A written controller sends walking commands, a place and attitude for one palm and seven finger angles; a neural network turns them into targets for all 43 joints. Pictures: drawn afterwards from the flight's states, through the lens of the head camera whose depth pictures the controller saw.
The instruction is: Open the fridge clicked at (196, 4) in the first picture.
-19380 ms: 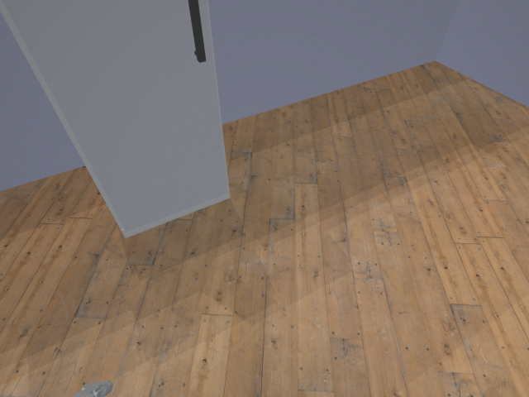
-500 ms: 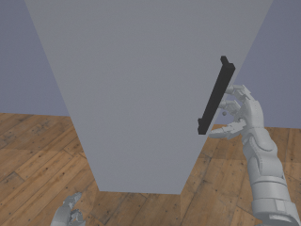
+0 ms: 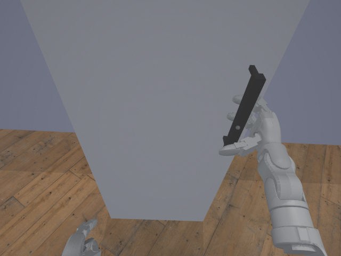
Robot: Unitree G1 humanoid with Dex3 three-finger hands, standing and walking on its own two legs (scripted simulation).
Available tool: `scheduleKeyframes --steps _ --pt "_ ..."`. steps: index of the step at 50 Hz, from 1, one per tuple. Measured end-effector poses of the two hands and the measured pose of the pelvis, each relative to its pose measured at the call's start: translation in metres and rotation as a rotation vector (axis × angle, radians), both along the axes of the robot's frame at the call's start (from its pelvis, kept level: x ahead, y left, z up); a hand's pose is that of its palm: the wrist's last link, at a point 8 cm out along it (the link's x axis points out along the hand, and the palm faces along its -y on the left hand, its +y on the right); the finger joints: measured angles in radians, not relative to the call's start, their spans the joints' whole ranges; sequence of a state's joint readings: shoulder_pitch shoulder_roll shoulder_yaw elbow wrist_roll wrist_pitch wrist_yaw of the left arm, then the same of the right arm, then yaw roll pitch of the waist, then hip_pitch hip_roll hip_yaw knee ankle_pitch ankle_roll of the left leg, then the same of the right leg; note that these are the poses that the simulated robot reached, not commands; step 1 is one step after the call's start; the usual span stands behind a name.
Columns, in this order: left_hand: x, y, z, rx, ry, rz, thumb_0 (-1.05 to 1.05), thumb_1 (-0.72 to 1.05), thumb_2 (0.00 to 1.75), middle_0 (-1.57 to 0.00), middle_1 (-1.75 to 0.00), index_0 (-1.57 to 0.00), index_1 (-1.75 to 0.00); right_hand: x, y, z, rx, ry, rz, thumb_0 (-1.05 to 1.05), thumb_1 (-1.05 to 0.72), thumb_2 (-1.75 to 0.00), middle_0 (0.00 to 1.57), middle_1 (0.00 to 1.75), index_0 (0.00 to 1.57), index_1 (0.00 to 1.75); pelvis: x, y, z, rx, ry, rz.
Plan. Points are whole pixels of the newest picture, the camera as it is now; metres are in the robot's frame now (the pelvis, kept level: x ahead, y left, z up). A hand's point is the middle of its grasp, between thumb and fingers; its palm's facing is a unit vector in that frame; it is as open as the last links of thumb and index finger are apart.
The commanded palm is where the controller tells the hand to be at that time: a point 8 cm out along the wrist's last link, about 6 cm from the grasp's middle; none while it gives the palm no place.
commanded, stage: slide the fingers in behind the handle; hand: right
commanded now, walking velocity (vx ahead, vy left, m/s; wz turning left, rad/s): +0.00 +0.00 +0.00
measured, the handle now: (238, 115) +0.42 -0.13 +0.14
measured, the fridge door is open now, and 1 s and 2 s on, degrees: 0 0 0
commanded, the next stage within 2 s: grip the handle and tug to test in 0.78 s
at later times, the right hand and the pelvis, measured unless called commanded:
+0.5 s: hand (235, 129) +0.36 -0.11 +0.15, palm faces -0.02 +1.00 +0.00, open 14.0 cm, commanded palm +0.33 -0.16 +0.15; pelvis -0.01 +0.01 +0.00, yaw +0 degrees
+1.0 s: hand (235, 128) +0.36 -0.11 +0.15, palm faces -0.02 +1.00 -0.01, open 13.8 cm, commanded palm +0.34 -0.16 +0.15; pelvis -0.01 +0.00 +0.00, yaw +0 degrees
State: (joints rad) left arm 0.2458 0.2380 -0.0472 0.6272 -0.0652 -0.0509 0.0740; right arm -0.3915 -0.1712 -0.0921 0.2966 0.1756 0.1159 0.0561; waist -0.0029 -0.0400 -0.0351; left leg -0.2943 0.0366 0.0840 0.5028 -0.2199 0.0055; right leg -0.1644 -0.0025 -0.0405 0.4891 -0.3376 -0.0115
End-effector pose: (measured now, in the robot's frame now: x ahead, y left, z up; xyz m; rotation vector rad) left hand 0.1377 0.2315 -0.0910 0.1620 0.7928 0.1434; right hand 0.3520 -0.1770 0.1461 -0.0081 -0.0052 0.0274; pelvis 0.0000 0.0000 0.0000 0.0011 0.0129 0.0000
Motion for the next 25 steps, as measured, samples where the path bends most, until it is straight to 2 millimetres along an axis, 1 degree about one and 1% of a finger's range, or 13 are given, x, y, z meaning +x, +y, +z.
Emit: scheduleKeyframes --steps 2,11,18,25 --pt "0.0 0.0 0.0 0.0 0.001 0.0 0.01 0.9 0.9 -0.2 -0.3 -0.2 -0.3 0.0 0.004 0.001 0.003 -0.003 0.003 -0.01 0.5 -0.3 0.3 1.2 0.3 1.2 0.0 0.0 0.0 -0.001 0.0 0.001" --pt "0.004 0.002 0.005 -0.006 -0.019 0.001 0.01 0.9 0.9 -0.2 -0.3 -0.2 -0.3 -0.005 0.009 0.004 0.009 -0.013 0.003 -0.01 0.5 -0.3 0.3 1.2 0.3 1.2 0.0 0.003 0.001 -0.001 -0.009 0.008" --pt "0.006 0.003 0.008 -0.004 -0.03 -0.004 0.01 0.9 0.9 -0.2 -0.3 -0.2 -0.3 -0.012 0.007 0.004 0.007 -0.002 -0.006 -0.01 0.5 -0.3 0.3 1.2 0.3 1.19 -0.003 0.005 0.001 -0.001 -0.018 0.007" --pt "0.003 0.004 0.008 0.002 -0.028 -0.005 0.01 0.9 0.9 -0.2 -0.3 -0.2 -0.3 -0.011 0.009 0.006 0.008 0.002 -0.004 -0.01 0.5 -0.3 0.3 1.2 0.3 1.19 -0.008 0.006 0.001 -0.002 -0.02 0.004"
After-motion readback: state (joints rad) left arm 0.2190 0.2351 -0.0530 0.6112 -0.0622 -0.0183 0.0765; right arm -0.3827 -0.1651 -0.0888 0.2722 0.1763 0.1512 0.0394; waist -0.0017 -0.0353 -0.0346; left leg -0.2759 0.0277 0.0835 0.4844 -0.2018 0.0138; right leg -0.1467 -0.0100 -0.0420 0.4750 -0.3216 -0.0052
